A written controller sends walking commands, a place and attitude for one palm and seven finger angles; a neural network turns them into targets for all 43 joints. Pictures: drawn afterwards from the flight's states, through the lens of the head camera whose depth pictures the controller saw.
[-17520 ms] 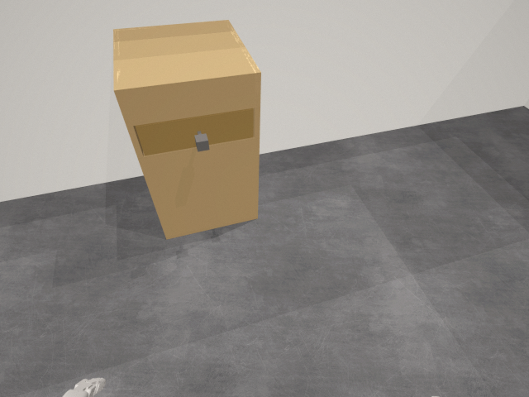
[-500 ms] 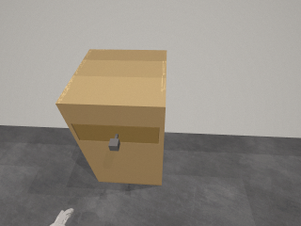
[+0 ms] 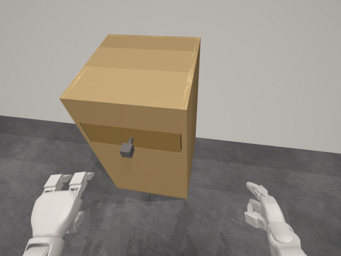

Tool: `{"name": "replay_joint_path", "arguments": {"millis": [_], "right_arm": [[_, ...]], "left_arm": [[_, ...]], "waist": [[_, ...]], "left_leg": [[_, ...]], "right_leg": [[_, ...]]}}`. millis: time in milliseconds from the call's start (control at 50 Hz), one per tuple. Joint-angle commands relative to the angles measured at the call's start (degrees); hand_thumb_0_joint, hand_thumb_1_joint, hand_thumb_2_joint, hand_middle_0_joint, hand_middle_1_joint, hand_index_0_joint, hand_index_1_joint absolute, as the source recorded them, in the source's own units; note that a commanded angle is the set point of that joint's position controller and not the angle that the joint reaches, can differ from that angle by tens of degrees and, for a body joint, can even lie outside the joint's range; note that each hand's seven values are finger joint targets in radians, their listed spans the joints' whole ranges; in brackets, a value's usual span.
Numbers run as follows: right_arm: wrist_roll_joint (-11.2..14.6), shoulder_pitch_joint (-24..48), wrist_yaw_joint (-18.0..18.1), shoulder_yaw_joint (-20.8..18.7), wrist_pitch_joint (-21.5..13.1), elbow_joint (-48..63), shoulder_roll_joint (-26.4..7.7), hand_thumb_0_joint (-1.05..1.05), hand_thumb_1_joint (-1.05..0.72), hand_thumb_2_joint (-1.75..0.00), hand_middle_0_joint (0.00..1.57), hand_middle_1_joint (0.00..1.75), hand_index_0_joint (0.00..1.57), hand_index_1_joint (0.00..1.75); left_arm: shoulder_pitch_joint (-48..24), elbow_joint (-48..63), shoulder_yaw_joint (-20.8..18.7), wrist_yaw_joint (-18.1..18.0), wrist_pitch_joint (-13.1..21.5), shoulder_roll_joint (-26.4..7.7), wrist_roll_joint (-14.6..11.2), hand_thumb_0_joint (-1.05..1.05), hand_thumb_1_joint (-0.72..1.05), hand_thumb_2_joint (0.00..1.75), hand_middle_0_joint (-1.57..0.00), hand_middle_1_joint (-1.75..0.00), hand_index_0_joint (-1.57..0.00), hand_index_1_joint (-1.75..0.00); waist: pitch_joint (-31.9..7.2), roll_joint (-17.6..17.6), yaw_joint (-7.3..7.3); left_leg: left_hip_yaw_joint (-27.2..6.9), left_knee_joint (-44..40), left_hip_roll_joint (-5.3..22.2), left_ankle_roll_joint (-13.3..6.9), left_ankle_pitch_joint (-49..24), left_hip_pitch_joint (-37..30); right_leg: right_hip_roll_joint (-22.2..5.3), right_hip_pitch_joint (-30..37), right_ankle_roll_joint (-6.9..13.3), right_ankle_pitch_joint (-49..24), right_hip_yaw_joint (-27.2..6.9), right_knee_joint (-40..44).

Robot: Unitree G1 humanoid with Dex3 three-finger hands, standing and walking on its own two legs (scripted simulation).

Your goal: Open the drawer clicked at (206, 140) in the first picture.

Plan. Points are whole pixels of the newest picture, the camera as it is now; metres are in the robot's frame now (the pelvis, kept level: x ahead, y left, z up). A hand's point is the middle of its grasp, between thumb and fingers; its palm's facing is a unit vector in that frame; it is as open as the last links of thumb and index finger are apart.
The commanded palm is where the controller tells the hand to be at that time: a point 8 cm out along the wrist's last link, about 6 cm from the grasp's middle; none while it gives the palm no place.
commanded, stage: raise the hand with hooked fingers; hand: left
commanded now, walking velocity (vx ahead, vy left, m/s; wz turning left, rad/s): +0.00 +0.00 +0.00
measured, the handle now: (128, 146) +0.49 +0.27 -0.17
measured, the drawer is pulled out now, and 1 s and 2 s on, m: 0.00 0.00 0.00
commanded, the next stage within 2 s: move the hooked fingers above the handle in 1.22 s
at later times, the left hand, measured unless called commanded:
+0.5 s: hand (108, 149) +0.33 +0.21 +0.07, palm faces +0.08 -0.11 -0.99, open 13.0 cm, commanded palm +0.29 +0.22 +0.13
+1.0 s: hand (81, 135) +0.33 +0.27 +0.10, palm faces -0.04 -0.10 -0.99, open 13.9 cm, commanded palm +0.31 +0.28 +0.17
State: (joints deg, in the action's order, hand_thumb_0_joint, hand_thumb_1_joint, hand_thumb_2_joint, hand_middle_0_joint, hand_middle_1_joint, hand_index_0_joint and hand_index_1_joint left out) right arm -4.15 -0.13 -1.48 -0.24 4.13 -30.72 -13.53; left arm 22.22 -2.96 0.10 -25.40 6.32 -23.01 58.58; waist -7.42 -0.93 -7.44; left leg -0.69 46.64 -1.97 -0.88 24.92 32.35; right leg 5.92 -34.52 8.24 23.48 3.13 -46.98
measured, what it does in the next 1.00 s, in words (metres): shifts its weight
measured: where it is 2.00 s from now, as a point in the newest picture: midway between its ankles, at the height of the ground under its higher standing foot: outside the picture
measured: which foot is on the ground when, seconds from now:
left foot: down 0.00-1.00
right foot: down 0.00-1.00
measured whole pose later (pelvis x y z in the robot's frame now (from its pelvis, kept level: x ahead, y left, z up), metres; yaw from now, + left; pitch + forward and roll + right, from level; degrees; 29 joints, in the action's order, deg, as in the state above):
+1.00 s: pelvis +0.01 +0.07 +0.04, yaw -5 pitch +3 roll +0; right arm 1.3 -6.2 0.1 1.3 7.9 -32.3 -12.6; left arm -5.3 -8.0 5.9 -1.9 -2.7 -25.7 53.6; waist -3.7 -3.9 -3.7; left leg -3.0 26.6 -5.1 -3.7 16.6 12.6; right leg 4.7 -15.4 3.1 14.4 -3.4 -27.2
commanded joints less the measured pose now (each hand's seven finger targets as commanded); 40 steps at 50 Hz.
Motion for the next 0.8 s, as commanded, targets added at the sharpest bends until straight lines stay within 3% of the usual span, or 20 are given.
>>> {"name": "replay_joint_path", "arguments": {"millis": [0,40,60,80,120,160,180,240,260,300,360,400,460,540,560,620,660,740,780], "right_arm": [[0.84,0.9,0.97,-2.12,-2.56,6.06,-5.08,0.0,-0.9,-0.9,0.2,0.3,0.2,0.3],[1.35,0.26,0.7,-1.83,-1.55,6.43,-5.25,0.0,-0.9,-0.9,0.2,0.3,0.2,0.3],[1.83,0.67,0.71,-1.27,-1.29,6.68,-5.39,0.0,-0.9,-0.9,0.2,0.3,0.2,0.3],[2.21,0.87,0.64,-0.91,-1.29,6.63,-4.81,0.0,-0.9,-0.9,0.2,0.3,0.2,0.3],[2.45,1.96,0.75,-0.63,-1.01,6.61,-4.33,0.0,-0.9,-0.9,0.2,0.3,0.2,0.3],[2.58,2.76,0.98,-0.41,-0.54,6.92,-4.34,0.0,-0.9,-0.9,0.2,0.3,0.2,0.3],[2.5,3.21,1.24,-0.68,-0.47,6.51,-4.05,0.0,-0.9,-0.9,0.2,0.3,0.2,0.3],[2.61,2.61,1.79,-1.57,-1.3,6.5,-4.09,0.0,-0.9,-0.9,0.2,0.3,0.2,0.3],[2.81,2.49,2.0,-1.62,-1.58,6.66,-4.17,0.0,-0.9,-0.9,0.2,0.3,0.2,0.3],[2.99,1.57,2.13,-2.63,-2.39,5.56,-4.58,0.0,-0.9,-0.9,0.2,0.3,0.2,0.3],[3.55,1.62,1.56,-3.73,-2.41,4.82,-5.49,0.0,-0.9,-0.9,0.2,0.3,0.2,0.3],[3.99,1.41,1.29,-4.32,-2.44,4.54,-5.94,0.0,-0.9,-0.9,0.2,0.3,0.2,0.3],[4.6,2.3,1.13,-4.31,-1.82,4.67,-6.24,0.0,-0.9,-0.9,0.2,0.3,0.2,0.3],[4.86,2.76,1.85,-3.64,-0.93,4.86,-6.04,0.0,-0.9,-0.9,0.2,0.3,0.2,0.3],[5.06,3.02,2.04,-3.34,-0.44,5.0,-6.19,0.0,-0.9,-0.9,0.2,0.3,0.2,0.3],[5.48,3.04,2.56,-2.71,0.29,5.01,-5.49,0.0,-0.9,-0.9,0.2,0.3,0.2,0.3],[5.65,3.04,2.78,-2.49,0.75,5.08,-5.4,0.0,-0.9,-0.9,0.2,0.3,0.2,0.3],[5.89,2.42,3.18,-1.94,1.2,5.38,-5.35,0.0,-0.9,-0.9,0.2,0.3,0.2,0.3],[5.99,1.84,3.14,-1.73,1.37,5.62,-5.32,0.0,-0.9,-0.9,0.2,0.3,0.2,0.3]], "left_arm": [[-14.46,10.06,-1.39,1.13,2.01,-6.85,-1.23,0.0,0.08,0.55,-0.26,-0.82,-0.26,-0.82],[-8.75,8.61,-4.91,3.17,-1.24,-10.3,-1.05,0.0,0.04,0.53,-0.26,-0.86,-0.26,-0.86],[-5.28,8.15,-8.61,3.42,-2.22,-13.42,-1.55,0.0,0.01,0.52,-0.26,-0.87,-0.26,-0.87],[-3.02,8.4,-8.78,3.96,-2.9,-13.24,-1.68,0.0,-0.01,0.51,-0.27,-0.88,-0.27,-0.88],[-1.52,11.58,-8.89,4.4,-3.3,-12.85,-2.68,0.0,-0.06,0.49,-0.27,-0.92,-0.27,-0.92],[-2.48,14.83,-9.45,4.2,-4.07,-12.44,-3.56,0.0,-0.1,0.47,-0.27,-0.94,-0.27,-0.94],[-4.49,15.78,-8.8,3.88,-4.25,-11.63,-3.53,0.0,-0.13,0.46,-0.27,-0.96,-0.27,-0.96],[-7.53,16.75,-9.36,2.5,-3.55,-10.99,-3.87,0.0,-0.2,0.43,-0.28,-1.0,-0.28,-1.0],[-9.91,16.72,-9.63,1.88,-3.42,-11.22,-4.16,0.0,-0.22,0.42,-0.28,-1.02,-0.28,-1.02],[-9.89,13.68,-10.2,1.04,-3.25,-10.8,-4.07,0.0,-0.27,0.4,-0.28,-1.05,-0.28,-1.05],[-11.69,13.34,-9.58,1.07,-5.13,-10.85,-4.25,0.0,-0.34,0.37,-0.29,-1.1,-0.29,-1.1],[-12.15,14.05,-8.04,2.12,-6.95,-10.25,-4.53,0.0,-0.38,0.35,-0.29,-1.12,-0.29,-1.12],[-15.05,15.19,-5.59,4.68,-10.03,-10.23,-4.91,0.0,-0.45,0.32,-0.3,-1.17,-0.3,-1.17],[-21.79,14.31,-4.34,7.81,-12.35,-12.18,-4.01,0.0,-0.5,0.3,-0.3,-1.2,-0.3,-1.2],[-24.39,14.23,-5.1,8.47,-12.69,-13.73,-3.94,0.0,-0.5,0.3,-0.3,-1.2,-0.3,-1.2],[-30.99,10.48,-3.79,10.45,-13.64,-13.65,-3.2,0.0,-0.5,0.3,-0.3,-1.2,-0.3,-1.2],[-35.85,10.19,-3.7,11.83,-13.72,-14.78,-3.12,0.0,-0.5,0.3,-0.3,-1.2,-0.3,-1.2],[-39.66,6.87,-1.62,15.99,-13.75,-13.97,-4.07,0.0,-0.5,0.3,-0.3,-1.2,-0.3,-1.2],[-43.27,6.59,-0.1,18.22,-12.99,-13.31,-4.5,0.0,-0.5,0.3,-0.3,-1.2,-0.3,-1.2]], "waist": [[-10.58,8.17,7.5],[-14.92,8.47,4.48],[-17.76,7.11,2.59],[-19.18,6.13,1.83],[-17.83,3.05,1.48],[-14.08,2.42,1.65],[-11.6,2.27,2.51],[-9.84,4.25,3.57],[-9.76,6.94,4.1],[-11.38,8.16,4.04],[-15.68,5.15,3.65],[-17.57,3.59,3.49],[-17.04,2.76,4.02],[-12.4,3.21,4.41],[-12.32,3.36,4.42],[-9.13,2.84,4.53],[-10.15,1.3,4.63],[-11.07,1.73,4.84],[-10.3,0.35,5.31]], "left_leg": [[-1.88,-0.75,-2.27,-2.03,-10.14,3.94],[-1.55,-3.47,-2.59,-1.48,-12.98,3.9],[-1.5,-4.33,-2.85,-1.24,-14.37,3.47],[-1.54,-5.16,-3.1,-0.8,-15.31,3.51],[-1.68,-6.49,-3.17,-0.4,-15.89,2.99],[-2.11,-7.07,-3.08,-0.53,-13.66,3.46],[-2.47,-7.46,-3.03,-0.64,-12.73,3.79],[-3.05,-8.17,-3.01,-1.22,-10.72,3.33],[-3.34,-8.13,-3.08,-1.31,-9.59,4.42],[-3.28,-8.42,-3.35,-1.42,-9.75,4.16],[-2.5,-9.33,-3.58,-1.46,-14.14,0.77],[-1.54,-10.25,-3.53,-1.59,-16.75,-2.02],[-0.97,-12.22,-3.16,-1.74,-20.19,-5.38],[0.04,-14.94,-2.54,-1.95,-20.86,-8.65],[-0.08,-15.82,-2.46,-1.92,-21.2,-9.27],[0.63,-17.98,-2.01,-2.08,-21.03,-11.9],[0.67,-18.72,-1.76,-2.1,-24.0,-14.44],[1.05,-19.58,-1.72,-2.2,-26.36,-16.57],[0.72,-20.45,-1.35,-2.29,-26.75,-18.41]], "right_leg": [[-9.1,16.14,-7.9,-26.96,-23.38,11.88],[-9.95,24.58,-8.97,-36.96,-23.44,10.96],[-9.79,28.7,-8.55,-41.62,-23.52,9.33],[-10.3,31.5,-9.33,-46.79,-23.42,8.23],[-10.47,33.06,-9.39,-51.85,-23.11,7.57],[-10.22,31.54,-8.58,-47.97,-23.64,8.84],[-10.19,29.56,-8.49,-45.08,-23.87,9.98],[-9.93,27.33,-8.33,-38.62,-23.05,12.02],[-10.19,27.58,-8.65,-37.0,-23.28,12.21],[-10.24,28.22,-8.9,-38.21,-23.22,12.01],[-10.02,30.05,-8.59,-45.27,-21.45,10.62],[-9.71,31.57,-8.71,-49.02,-19.88,10.46],[-9.06,32.07,-8.62,-49.53,-17.41,11.36],[-8.32,31.11,-8.64,-46.21,-16.01,14.38],[-7.96,31.3,-8.22,-44.2,-15.95,14.93],[-6.87,29.35,-7.58,-36.29,-13.73,17.58],[-6.4,30.1,-6.96,-36.12,-13.05,18.15],[-6.5,32.6,-7.45,-39.3,-11.2,18.95],[-6.04,31.05,-6.61,-33.79,-9.4,20.04]]}}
